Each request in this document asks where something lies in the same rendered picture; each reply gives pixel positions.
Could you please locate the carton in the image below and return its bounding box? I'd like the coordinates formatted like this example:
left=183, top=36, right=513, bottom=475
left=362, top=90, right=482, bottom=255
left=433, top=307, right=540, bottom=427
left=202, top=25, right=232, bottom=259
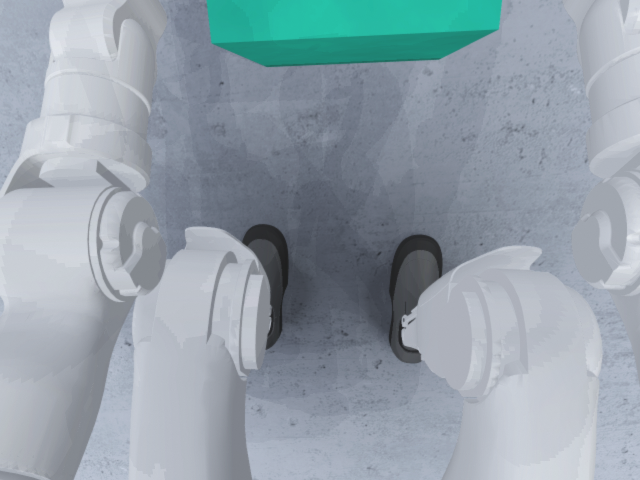
left=207, top=0, right=502, bottom=67

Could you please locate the left robot foot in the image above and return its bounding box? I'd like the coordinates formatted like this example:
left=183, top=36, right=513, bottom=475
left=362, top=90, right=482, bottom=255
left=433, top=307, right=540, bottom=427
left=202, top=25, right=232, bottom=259
left=242, top=224, right=288, bottom=350

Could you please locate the robot right upper arm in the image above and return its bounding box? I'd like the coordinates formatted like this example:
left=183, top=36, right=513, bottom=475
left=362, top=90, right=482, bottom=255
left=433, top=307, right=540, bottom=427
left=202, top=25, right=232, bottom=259
left=571, top=169, right=640, bottom=385

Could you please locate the robot left thigh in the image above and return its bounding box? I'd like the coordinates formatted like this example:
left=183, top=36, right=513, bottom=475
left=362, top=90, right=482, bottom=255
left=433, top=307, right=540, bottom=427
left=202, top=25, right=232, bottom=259
left=129, top=249, right=270, bottom=480

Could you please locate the robot right forearm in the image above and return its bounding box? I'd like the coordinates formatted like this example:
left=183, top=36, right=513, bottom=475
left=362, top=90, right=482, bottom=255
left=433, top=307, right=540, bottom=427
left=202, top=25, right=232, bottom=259
left=562, top=0, right=640, bottom=179

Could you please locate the robot left upper arm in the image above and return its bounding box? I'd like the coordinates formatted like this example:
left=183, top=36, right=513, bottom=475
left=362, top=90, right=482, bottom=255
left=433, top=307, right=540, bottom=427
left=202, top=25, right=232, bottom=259
left=0, top=185, right=167, bottom=480

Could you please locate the robot left forearm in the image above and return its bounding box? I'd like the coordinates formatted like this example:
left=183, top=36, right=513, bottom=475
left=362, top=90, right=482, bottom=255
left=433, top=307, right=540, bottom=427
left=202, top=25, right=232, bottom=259
left=0, top=0, right=167, bottom=199

